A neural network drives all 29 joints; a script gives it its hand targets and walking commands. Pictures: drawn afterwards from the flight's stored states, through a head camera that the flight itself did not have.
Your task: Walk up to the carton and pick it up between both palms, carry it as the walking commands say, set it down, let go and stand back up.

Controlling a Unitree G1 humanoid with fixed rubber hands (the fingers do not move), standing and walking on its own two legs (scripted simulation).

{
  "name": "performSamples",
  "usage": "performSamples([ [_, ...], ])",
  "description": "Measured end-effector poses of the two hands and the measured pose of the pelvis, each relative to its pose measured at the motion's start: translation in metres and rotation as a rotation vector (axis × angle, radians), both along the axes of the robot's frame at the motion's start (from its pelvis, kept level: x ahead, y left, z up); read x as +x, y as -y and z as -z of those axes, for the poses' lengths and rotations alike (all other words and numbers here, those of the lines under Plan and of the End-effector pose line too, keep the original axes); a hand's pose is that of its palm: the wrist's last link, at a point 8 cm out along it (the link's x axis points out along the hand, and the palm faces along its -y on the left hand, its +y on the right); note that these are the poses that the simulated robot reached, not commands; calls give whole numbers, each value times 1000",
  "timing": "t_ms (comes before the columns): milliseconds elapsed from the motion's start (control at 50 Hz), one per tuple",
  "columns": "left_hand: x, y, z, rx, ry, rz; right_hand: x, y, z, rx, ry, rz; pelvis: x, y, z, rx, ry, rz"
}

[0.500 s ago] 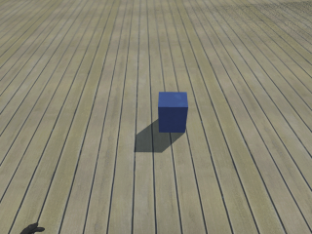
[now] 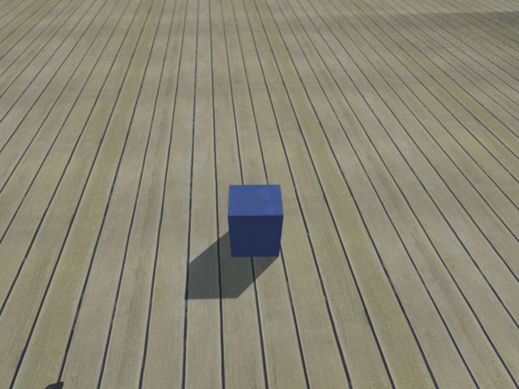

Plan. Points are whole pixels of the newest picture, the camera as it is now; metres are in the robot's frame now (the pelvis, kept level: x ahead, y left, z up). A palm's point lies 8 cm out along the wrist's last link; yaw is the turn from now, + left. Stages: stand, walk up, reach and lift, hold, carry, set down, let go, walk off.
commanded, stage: walk up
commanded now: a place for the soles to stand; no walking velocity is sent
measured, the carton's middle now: (255, 222) +0.93 -0.01 -0.61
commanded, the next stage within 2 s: none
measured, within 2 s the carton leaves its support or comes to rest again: neither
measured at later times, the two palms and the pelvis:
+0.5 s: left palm (80, 346) +0.25 +0.30 -0.09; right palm (470, 299) +0.29 -0.38 -0.05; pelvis +0.19 -0.03 +0.00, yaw +2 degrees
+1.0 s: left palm (101, 285) +0.36 +0.30 -0.08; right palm (415, 227) +0.49 -0.37 -0.09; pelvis +0.33 -0.06 -0.01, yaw +4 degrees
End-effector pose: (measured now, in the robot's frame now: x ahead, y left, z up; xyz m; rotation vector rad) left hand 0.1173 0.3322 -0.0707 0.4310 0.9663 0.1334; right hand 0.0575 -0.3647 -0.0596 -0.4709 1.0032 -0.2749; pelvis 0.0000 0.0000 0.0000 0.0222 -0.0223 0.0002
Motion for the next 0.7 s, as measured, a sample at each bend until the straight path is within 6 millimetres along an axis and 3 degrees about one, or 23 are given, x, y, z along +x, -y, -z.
performSamples([
  [80,32,5,-9,63,62,-33,32,13,24,28,-38,0,32,20,10,-16,-2,-13],
  [220,34,8,-22,82,19,-127,117,-3,25,94,-56,-108,83,31,-5,-33,-10,-46],
  [300,35,8,-12,59,-39,-155,170,-11,16,96,-36,-154,113,31,-6,-31,-7,-53],
  [380,57,7,11,27,-78,-157,219,-11,9,45,32,-170,146,24,4,-23,1,-52],
  [440,90,19,20,6,-84,-138,234,-1,-1,16,68,-130,165,27,4,-11,5,-46],
  [560,170,45,14,-23,-40,-61,234,31,-9,-13,20,-62,205,41,-3,-6,0,-37],
  [640,217,57,6,13,2,-34,244,54,6,5,-21,-35,236,59,4,-11,0,-37],
  [700,235,56,1,63,41,-60,266,60,24,25,-48,-40,257,71,13,-24,0,-48],
])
